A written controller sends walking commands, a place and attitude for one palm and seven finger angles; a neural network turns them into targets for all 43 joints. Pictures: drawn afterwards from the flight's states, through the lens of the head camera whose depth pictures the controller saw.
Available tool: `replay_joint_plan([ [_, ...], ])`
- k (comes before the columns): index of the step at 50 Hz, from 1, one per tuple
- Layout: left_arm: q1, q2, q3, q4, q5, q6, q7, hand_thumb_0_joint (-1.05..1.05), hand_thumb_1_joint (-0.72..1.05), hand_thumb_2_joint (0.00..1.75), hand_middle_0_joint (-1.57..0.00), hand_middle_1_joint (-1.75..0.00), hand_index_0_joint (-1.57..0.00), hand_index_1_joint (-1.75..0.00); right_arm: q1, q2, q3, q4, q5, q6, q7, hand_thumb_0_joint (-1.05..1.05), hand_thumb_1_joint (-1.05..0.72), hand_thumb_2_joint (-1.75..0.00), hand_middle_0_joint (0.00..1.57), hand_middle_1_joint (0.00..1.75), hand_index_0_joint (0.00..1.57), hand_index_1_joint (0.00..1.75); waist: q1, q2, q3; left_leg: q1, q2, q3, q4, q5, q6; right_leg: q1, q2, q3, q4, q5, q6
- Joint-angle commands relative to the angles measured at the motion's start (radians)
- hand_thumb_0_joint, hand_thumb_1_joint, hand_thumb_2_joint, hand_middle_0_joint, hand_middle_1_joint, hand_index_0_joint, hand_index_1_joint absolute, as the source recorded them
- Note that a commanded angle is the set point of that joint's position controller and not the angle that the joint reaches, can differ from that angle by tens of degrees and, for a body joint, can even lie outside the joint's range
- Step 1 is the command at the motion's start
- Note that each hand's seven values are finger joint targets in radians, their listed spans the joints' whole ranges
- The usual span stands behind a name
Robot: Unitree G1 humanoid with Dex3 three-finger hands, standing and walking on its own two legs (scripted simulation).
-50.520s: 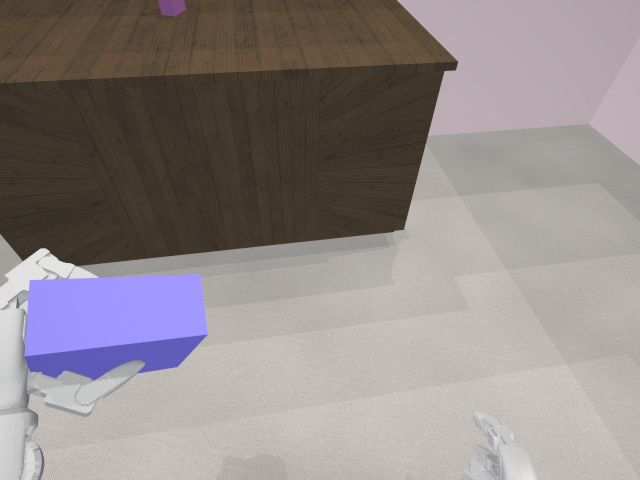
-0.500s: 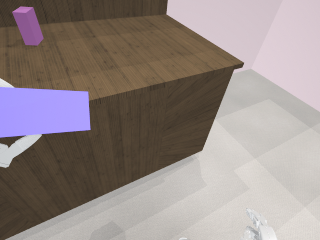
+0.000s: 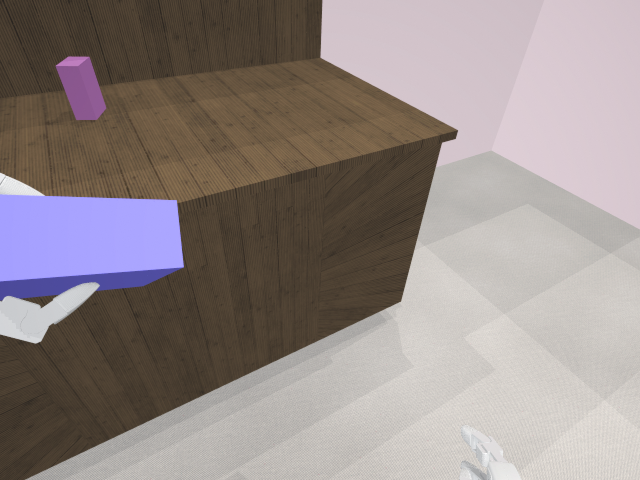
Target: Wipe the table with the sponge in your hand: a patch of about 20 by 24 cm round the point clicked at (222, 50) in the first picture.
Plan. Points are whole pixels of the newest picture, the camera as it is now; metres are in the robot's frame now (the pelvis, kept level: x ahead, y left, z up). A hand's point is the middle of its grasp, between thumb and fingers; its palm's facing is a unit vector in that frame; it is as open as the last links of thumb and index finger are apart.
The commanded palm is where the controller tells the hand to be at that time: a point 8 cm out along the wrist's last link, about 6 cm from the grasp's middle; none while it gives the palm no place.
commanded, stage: stop stepping back and stand still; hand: left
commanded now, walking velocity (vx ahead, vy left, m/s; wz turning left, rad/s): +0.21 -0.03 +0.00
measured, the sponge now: (109, 250) +0.25 +0.21 +0.24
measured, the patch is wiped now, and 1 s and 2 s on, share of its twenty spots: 1.00 1.00 1.00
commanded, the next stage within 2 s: stand and wait in 0.36 s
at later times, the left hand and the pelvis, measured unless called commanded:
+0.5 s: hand (73, 270) +0.21 +0.21 +0.26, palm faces +0.51 -0.79 -0.35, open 10.1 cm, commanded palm +0.14 +0.25 +0.27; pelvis +0.00 -0.03 +0.00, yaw +3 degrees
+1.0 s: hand (58, 263) +0.22 +0.23 +0.25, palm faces +0.46 -0.82 -0.34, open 10.1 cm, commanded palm +0.17 +0.28 +0.27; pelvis +0.01 +0.00 +0.02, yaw +1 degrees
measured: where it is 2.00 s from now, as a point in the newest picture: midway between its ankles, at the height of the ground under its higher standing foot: outside the picture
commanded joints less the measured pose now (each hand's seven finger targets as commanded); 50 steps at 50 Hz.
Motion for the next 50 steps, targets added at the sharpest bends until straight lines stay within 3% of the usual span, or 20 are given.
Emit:
replay_joint_plan([
  [1,-0.117,0.154,0.039,-0.239,-0.011,-0.060,0.008,0.00,0.10,1.30,-1.20,-1.60,-1.20,-1.60,-0.151,-0.169,-0.053,-0.147,-0.012,-0.056,-0.005,0.00,-0.90,-0.90,0.20,0.30,0.20,0.30,0.010,0.221,0.094,-0.133,0.239,-0.266,-0.395,-0.290,0.128,0.143,-0.041,-0.034,-0.317,0.000,0.007],
  [4,-0.104,0.180,0.061,-0.296,0.000,-0.053,0.012,0.00,0.10,1.30,-1.20,-1.60,-1.20,-1.60,-0.163,-0.183,-0.054,-0.171,-0.024,-0.045,-0.011,0.00,-0.90,-0.90,0.20,0.30,0.20,0.30,0.030,0.184,0.021,-0.216,0.138,-0.143,-0.166,-0.327,0.074,0.451,0.020,-0.129,-0.599,0.075,0.004],
  [5,-0.107,0.189,0.065,-0.307,0.005,-0.056,0.011,0.00,0.10,1.30,-1.20,-1.60,-1.20,-1.60,-0.170,-0.177,-0.058,-0.175,-0.028,-0.038,-0.012,0.00,-0.90,-0.90,0.20,0.30,0.20,0.30,0.042,0.073,-0.009,-0.268,0.069,-0.066,0.071,-0.293,0.055,0.509,-0.037,-0.063,-0.685,0.093,-0.036],
  [6,-0.105,0.226,0.095,-0.294,0.007,-0.060,0.012,0.00,0.10,1.30,-1.20,-1.60,-1.20,-1.60,-0.163,-0.158,-0.064,-0.174,-0.025,-0.028,-0.010,0.00,-0.90,-0.90,0.20,0.30,0.20,0.30,0.038,-0.123,-0.028,-0.333,-0.007,-0.004,0.383,-0.223,0.026,0.511,-0.191,0.200,-0.786,0.075,-0.122],
  [7,-0.169,0.246,0.110,-0.342,-0.001,-0.071,0.017,0.00,0.10,1.30,-1.20,-1.60,-1.20,-1.60,-0.164,-0.146,-0.068,-0.172,-0.018,-0.029,-0.010,0.00,-0.90,-0.90,0.20,0.30,0.20,0.30,0.023,-0.214,-0.066,-0.350,-0.008,-0.051,0.551,-0.161,0.008,0.439,-0.369,0.470,-0.897,-0.034,-0.196],
  [8,-0.170,0.236,0.114,-0.345,-0.007,-0.079,0.016,0.00,0.10,1.30,-1.20,-1.60,-1.20,-1.60,-0.143,-0.164,-0.091,-0.140,-0.012,-0.026,-0.005,0.00,-0.90,-0.90,0.20,0.30,0.20,0.30,0.015,-0.191,-0.038,-0.317,0.025,-0.131,0.626,-0.095,-0.001,0.329,-0.390,0.548,-0.952,-0.178,-0.223],
  [10,-0.159,0.212,0.109,-0.351,-0.019,-0.074,0.007,0.00,0.10,1.30,-1.20,-1.60,-1.20,-1.60,-0.156,-0.141,-0.075,-0.137,-0.012,0.000,-0.003,0.00,-0.90,-0.90,0.20,0.30,0.20,0.30,-0.003,-0.023,0.043,-0.192,0.102,-0.174,0.473,-0.057,0.017,0.126,-0.378,0.407,-0.892,-0.162,-0.204],
  [14,-0.112,0.165,0.063,-0.262,-0.016,-0.063,0.033,0.00,0.10,1.30,-1.20,-1.60,-1.20,-1.60,-0.161,-0.147,-0.062,-0.150,-0.024,-0.005,-0.047,0.00,-0.90,-0.90,0.20,0.30,0.20,0.30,-0.014,0.102,0.026,0.134,0.043,-0.036,-0.145,-0.081,0.037,0.050,-0.194,0.107,-0.661,-0.230,-0.100],
  [16,-0.131,0.170,0.076,-0.288,-0.017,-0.069,0.050,0.00,0.10,1.30,-1.20,-1.60,-1.20,-1.60,-0.158,-0.193,-0.072,-0.177,-0.026,-0.021,-0.051,0.00,-0.90,-0.90,0.20,0.30,0.20,0.30,0.009,0.390,0.010,0.085,0.220,-0.377,-0.371,-0.305,0.131,0.062,0.017,-0.061,-0.331,-0.145,-0.003],
  [18,-0.140,0.173,0.073,-0.251,0.000,-0.056,0.049,0.00,0.10,1.30,-1.20,-1.60,-1.20,-1.60,-0.120,-0.162,-0.073,-0.165,-0.020,-0.039,-0.036,0.00,-0.90,-0.90,0.20,0.30,0.20,0.30,-0.001,0.262,0.029,0.022,0.239,-0.422,-0.382,-0.198,0.152,0.087,-0.005,-0.008,-0.269,-0.105,0.014],
  [21,-0.028,0.156,0.073,-0.207,-0.002,-0.049,0.040,0.00,0.10,1.30,-1.20,-1.60,-1.20,-1.60,-0.162,-0.169,-0.056,-0.163,-0.027,-0.039,-0.027,0.00,-0.90,-0.90,0.20,0.30,0.20,0.30,0.039,0.079,0.039,-0.142,0.158,-0.235,-0.189,-0.076,0.073,0.414,-0.020,0.000,-0.699,0.123,0.014],
  [22,-0.028,0.157,0.065,-0.216,-0.001,-0.052,0.031,0.00,0.10,1.30,-1.20,-1.60,-1.20,-1.60,-0.173,-0.169,-0.064,-0.174,-0.033,-0.032,-0.025,0.00,-0.90,-0.90,0.20,0.30,0.20,0.30,0.031,-0.080,0.064,-0.227,0.069,-0.146,-0.030,-0.110,0.034,0.464,-0.096,0.132,-0.806,0.144,-0.026],
  [23,-0.031,0.167,0.068,-0.242,-0.003,-0.060,0.026,0.00,0.10,1.30,-1.20,-1.60,-1.20,-1.60,-0.176,-0.166,-0.075,-0.174,-0.033,-0.027,-0.016,0.00,-0.90,-0.90,0.20,0.30,0.20,0.30,0.022,-0.210,0.050,-0.239,-0.003,-0.073,0.181,-0.123,-0.003,0.410,-0.251,0.380,-0.918,-0.038,-0.089],
  [24,-0.035,0.170,0.072,-0.270,-0.007,-0.071,0.026,0.00,0.10,1.30,-1.20,-1.60,-1.20,-1.60,-0.172,-0.173,-0.088,-0.163,-0.024,-0.020,-0.008,0.00,-0.90,-0.90,0.20,0.30,0.20,0.30,0.020,-0.169,0.048,-0.231,0.011,-0.101,0.303,-0.061,-0.013,0.375,-0.336,0.476,-0.986,-0.041,-0.124],
  [25,-0.041,0.182,0.084,-0.307,-0.013,-0.085,0.024,0.00,0.10,1.30,-1.20,-1.60,-1.20,-1.60,-0.175,-0.154,-0.076,-0.155,-0.026,-0.016,-0.003,0.00,-0.90,-0.90,0.20,0.30,0.20,0.30,0.008,-0.067,0.044,-0.203,0.038,-0.132,0.312,-0.032,-0.016,0.348,-0.340,0.462,-0.965,0.022,-0.151],
  [27,-0.043,0.194,0.103,-0.368,-0.016,-0.102,0.033,0.00,0.10,1.30,-1.20,-1.60,-1.20,-1.60,-0.166,-0.133,-0.063,-0.153,-0.031,-0.012,-0.006,0.00,-0.90,-0.90,0.20,0.30,0.20,0.30,0.008,0.014,0.013,-0.085,0.079,-0.134,0.055,-0.027,0.003,0.346,-0.320,0.320,-0.862,0.169,-0.144],
  [29,-0.012,0.170,0.083,-0.364,-0.013,-0.102,0.048,0.00,0.10,1.30,-1.20,-1.60,-1.20,-1.60,-0.174,-0.141,-0.062,-0.157,-0.040,-0.018,-0.027,0.00,-0.90,-0.90,0.20,0.30,0.20,0.30,0.002,0.067,-0.025,0.097,0.058,-0.109,-0.204,0.112,0.010,0.331,-0.212,0.183,-0.762,0.164,-0.079],
  [31,-0.017,0.155,0.074,-0.334,-0.017,-0.105,0.060,0.00,0.10,1.30,-1.20,-1.60,-1.20,-1.60,-0.194,-0.171,-0.073,-0.163,-0.041,-0.021,-0.040,0.00,-0.90,-0.90,0.20,0.30,0.20,0.30,0.031,0.165,-0.017,0.115,0.129,-0.222,-0.286,0.101,0.036,0.307,-0.076,0.105,-0.708,0.140,-0.016],
  [37,-0.037,0.124,0.043,-0.223,-0.014,-0.075,0.042,0.00,0.10,1.30,-1.20,-1.60,-1.20,-1.60,-0.194,-0.161,-0.068,-0.167,-0.027,-0.014,-0.035,0.00,-0.90,-0.90,0.20,0.30,0.20,0.30,0.021,0.009,-0.030,0.082,0.081,-0.156,-0.200,0.246,0.008,0.410,-0.088,0.102,-0.753,0.327,-0.005],
  [50,0.006,0.142,0.057,-0.334,-0.017,-0.086,0.047,0.00,0.10,1.30,-1.20,-1.60,-1.20,-1.60,-0.222,-0.153,-0.056,-0.190,-0.037,0.010,-0.029,0.00,-0.90,-0.90,0.20,0.30,0.20,0.30,0.033,0.134,-0.058,0.100,0.098,-0.156,-0.276,0.328,-0.006,0.455,-0.062,0.057,-0.737,0.371,-0.001],
])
